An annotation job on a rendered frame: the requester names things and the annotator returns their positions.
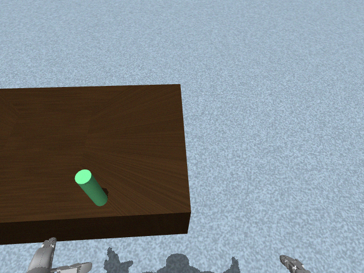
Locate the left robot hand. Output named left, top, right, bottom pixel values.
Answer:
left=27, top=237, right=92, bottom=273

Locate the can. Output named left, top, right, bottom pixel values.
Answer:
left=75, top=169, right=107, bottom=206

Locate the right robot hand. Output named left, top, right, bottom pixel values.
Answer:
left=280, top=255, right=311, bottom=273

